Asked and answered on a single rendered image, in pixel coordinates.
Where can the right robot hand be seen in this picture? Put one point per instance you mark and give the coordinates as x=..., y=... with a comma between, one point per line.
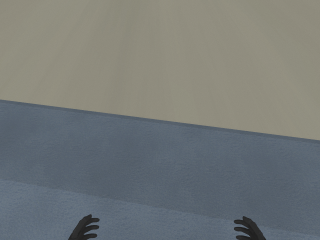
x=253, y=231

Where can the left robot hand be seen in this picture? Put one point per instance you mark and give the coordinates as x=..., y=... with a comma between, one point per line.
x=82, y=228

